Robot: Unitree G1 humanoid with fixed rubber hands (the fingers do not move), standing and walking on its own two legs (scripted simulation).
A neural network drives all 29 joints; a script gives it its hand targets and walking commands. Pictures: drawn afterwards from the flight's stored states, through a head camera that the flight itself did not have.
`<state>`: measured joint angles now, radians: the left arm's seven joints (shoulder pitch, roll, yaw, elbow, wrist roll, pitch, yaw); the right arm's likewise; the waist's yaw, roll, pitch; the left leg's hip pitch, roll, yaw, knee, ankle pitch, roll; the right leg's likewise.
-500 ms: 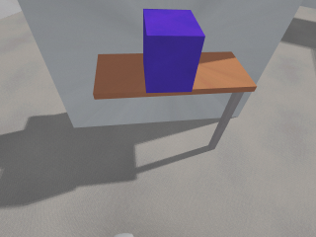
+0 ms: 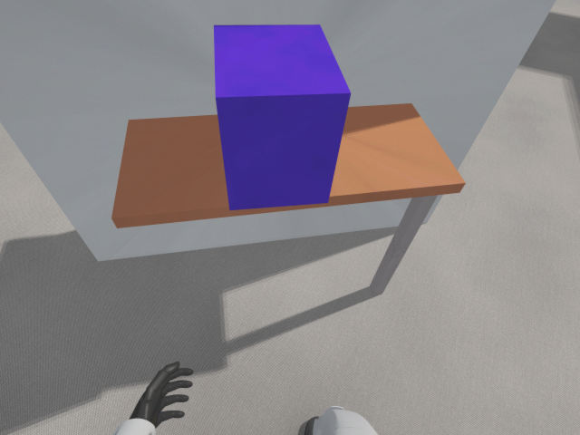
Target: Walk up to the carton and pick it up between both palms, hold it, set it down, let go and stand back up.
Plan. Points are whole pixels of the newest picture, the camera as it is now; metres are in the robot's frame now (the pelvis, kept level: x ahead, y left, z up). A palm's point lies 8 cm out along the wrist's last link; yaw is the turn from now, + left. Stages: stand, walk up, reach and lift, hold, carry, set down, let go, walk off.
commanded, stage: walk up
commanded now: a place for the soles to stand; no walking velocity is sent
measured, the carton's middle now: (274, 119) +0.70 +0.01 +0.02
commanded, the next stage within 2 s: stand in 1.76 s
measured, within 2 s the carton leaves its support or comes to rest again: neither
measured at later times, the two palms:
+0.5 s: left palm out of the picture +0.13 +0.19 -0.13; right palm (384, 286) +0.36 -0.19 -0.09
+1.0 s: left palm (193, 313) +0.31 +0.14 -0.08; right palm (434, 293) +0.35 -0.29 -0.11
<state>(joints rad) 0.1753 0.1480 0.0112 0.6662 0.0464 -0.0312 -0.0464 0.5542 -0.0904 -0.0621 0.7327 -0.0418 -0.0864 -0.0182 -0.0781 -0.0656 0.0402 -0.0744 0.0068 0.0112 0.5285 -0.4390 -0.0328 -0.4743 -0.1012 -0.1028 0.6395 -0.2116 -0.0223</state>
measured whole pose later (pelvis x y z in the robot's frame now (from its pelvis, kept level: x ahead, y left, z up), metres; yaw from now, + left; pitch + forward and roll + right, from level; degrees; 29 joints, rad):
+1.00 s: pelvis +0.20 -0.09 +0.01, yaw +7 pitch -2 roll +0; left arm 0.22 0.13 0.02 0.63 0.00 -0.03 0.01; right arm 0.19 -0.18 -0.02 0.71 -0.03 0.01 0.00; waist -0.01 0.04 0.07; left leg -0.30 0.01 0.01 0.58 -0.25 -0.01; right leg -0.26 0.00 -0.06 0.61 -0.33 -0.03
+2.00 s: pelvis +0.21 -0.06 +0.01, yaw +9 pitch -1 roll -1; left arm 0.29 0.15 0.00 0.74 0.01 -0.01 0.00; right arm 0.25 -0.14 -0.03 0.77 -0.02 -0.02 0.01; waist 0.00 0.01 0.02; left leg -0.28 -0.02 -0.01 0.52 -0.22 0.03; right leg -0.20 -0.03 -0.08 0.50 -0.28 0.01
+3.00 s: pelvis +0.25 -0.08 +0.02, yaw +4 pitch -1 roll +0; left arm 0.29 0.24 -0.02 0.38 -0.12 -0.16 0.00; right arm 0.24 -0.15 0.04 0.65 0.16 -0.37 0.02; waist 0.06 -0.03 -0.04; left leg -0.16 0.04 0.05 0.42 -0.25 -0.01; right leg -0.10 0.04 0.01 0.37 -0.26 -0.03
